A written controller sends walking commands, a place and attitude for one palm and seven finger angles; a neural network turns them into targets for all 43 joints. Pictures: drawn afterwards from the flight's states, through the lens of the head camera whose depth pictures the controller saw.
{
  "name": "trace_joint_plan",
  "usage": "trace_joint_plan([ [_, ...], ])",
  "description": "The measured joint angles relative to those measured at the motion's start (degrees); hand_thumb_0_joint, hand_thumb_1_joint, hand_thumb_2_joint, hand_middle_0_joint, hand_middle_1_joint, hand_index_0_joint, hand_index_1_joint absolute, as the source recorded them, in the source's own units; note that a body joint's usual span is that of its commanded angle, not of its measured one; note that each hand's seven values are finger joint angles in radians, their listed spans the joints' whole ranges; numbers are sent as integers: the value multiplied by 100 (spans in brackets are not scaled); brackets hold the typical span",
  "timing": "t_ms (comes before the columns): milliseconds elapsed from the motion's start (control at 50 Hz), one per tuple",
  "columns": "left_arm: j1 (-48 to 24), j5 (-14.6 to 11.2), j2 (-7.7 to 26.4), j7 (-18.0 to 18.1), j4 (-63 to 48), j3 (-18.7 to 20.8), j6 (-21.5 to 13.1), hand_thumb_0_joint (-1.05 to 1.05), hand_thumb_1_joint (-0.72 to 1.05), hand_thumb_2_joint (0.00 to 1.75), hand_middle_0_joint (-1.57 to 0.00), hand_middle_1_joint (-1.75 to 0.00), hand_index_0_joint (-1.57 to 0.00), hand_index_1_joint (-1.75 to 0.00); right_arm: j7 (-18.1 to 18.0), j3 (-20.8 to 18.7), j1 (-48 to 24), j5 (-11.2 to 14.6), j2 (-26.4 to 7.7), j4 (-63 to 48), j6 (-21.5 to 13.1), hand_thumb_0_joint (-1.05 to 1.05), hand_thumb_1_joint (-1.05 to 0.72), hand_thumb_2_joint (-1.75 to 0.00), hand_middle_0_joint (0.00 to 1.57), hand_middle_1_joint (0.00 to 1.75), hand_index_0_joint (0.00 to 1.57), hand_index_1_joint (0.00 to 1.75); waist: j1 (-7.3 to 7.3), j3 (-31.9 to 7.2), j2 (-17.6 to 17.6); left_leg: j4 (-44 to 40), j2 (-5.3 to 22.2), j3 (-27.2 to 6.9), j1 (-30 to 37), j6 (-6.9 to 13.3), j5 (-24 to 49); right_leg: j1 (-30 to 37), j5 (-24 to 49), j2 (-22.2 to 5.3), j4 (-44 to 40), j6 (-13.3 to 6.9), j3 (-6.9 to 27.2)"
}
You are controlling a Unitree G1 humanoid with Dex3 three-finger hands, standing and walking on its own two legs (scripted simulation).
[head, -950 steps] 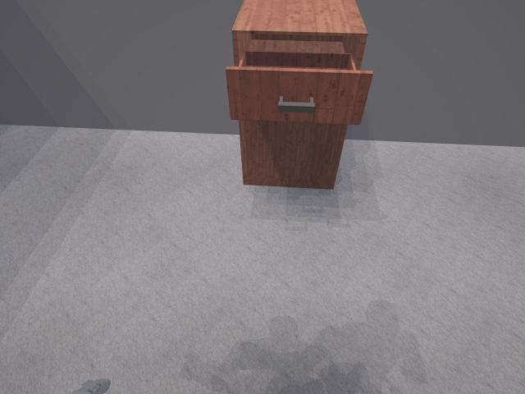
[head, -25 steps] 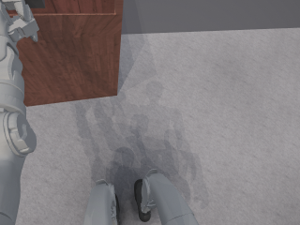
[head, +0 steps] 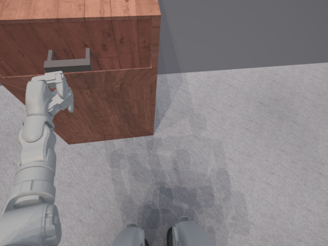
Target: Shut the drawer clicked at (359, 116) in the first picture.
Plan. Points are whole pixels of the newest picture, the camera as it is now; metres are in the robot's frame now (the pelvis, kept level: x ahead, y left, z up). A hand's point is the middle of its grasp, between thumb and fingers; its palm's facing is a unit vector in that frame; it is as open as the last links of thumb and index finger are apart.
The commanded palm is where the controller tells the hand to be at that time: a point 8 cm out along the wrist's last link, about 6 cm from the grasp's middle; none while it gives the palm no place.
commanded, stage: draw the hand back to the body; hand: left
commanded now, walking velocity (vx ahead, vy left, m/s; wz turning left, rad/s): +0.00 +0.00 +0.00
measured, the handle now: (69, 59) +0.59 +0.23 +0.01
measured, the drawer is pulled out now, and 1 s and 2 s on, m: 0.00 0.00 0.00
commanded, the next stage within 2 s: step back with the hand held close in 1.16 s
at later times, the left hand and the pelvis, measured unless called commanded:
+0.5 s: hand (17, 153) +0.29 +0.22 +0.13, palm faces +0.21 -0.95 -0.25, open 3.3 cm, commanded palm +0.25 +0.27 +0.16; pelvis +0.00 +0.00 +0.05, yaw +3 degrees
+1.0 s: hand out of the picture +0.16 +0.23 +0.23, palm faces +0.42 -0.82 -0.40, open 3.3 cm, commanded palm +0.11 +0.27 +0.25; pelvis +0.00 -0.01 +0.07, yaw +4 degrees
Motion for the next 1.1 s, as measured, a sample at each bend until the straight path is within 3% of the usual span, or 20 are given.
trace_joint_plan([
  [60, 570, -176, -243, 48, -384, -246, 202, 1, 88, 89, -140, -160, -140, -160, -65, 25, 10, 108, -7, -30, -86, 1, -90, -90, 20, 30, 21, 30, 164, -95, -21, -450, -44, -53, 603, 35, -9, 565, 48, -10, -359, 4, 0],
  [160, 1169, -265, -416, 196, -919, -475, 192, 1, 90, 90, -140, -160, -140, -160, -174, -44, -275, 150, -32, -65, -287, 1, -90, -90, 20, 30, 21, 30, 284, -75, -85, -705, -106, -139, 1192, 38, 5, 1169, 41, -59, -578, 3, -58],
  [300, 2156, -428, -619, -38, -2089, -903, 388, 1, 90, 90, -140, -160, -140, -160, -287, -143, -605, 211, -125, -177, -518, 1, -91, -90, 20, 30, 20, 30, 521, 14, 6, -1073, -198, -134, 1875, 46, 149, 1840, 130, -138, -877, 52, -22],
  [380, 2691, 86, -536, 538, -2799, -1211, 917, 1, 90, 90, -140, -160, -140, -160, -467, -106, -792, 229, -19, -225, -401, 1, -91, -90, 20, 30, 20, 30, 642, 125, -17, -1494, -265, -84, 2458, 87, 321, 2357, 231, -195, -1154, 58, 53],
  [480, 3335, 316, -474, 1038, -3519, -1347, 1438, 1, 90, 90, -140, -160, -140, -160, -628, 28, -965, 241, 89, -292, -385, 1, -90, -90, 20, 30, 20, 30, 758, 297, 24, -2076, -312, -87, 3190, 78, 602, 3064, 469, -231, -1663, 62, 85],
  [620, 3977, 370, -456, 1343, -4385, -1299, 1716, 2, 90, 90, -140, -160, -140, -160, -725, 194, -1109, 201, 135, -179, -569, 1, -90, -90, 20, 30, 21, 30, 924, 553, 38, -2728, -347, -157, 4044, 54, 927, 3923, 750, -255, -2279, 42, 55],
  [760, 4837, 342, -450, 1368, -5353, -1106, 1696, 1, 90, 90, -140, -160, -140, -160, -674, 212, -1124, 105, 122, -30, -781, 1, -90, -90, 20, 30, 21, 30, 987, 708, 90, -3229, -345, -176, 4631, 26, 1164, 4493, 963, -245, -2740, 13, 65],
  [1000, 6291, 326, -218, 1390, -6905, -416, 1494, 1, 90, 90, -140, -160, -141, -160, -627, 52, -950, 42, 67, 199, -1109, 2, -90, -90, 20, 30, 21, 30, 1119, 743, 170, -3456, -264, -193, 4958, -54, 1267, 4840, 1098, -159, -3024, -68, 59],
  [1100, 6439, 349, -284, 1414, -6961, -334, 1351, 1, 90, 90, -141, -160, -141, -160, -667, -9, -977, 41, 51, 269, -1209, 2, -90, -90, 20, 30, 21, 30, 1140, 798, 226, -3412, -246, -222, 4950, -79, 1271, 4851, 1105, -143, -3006, -95, 26],
])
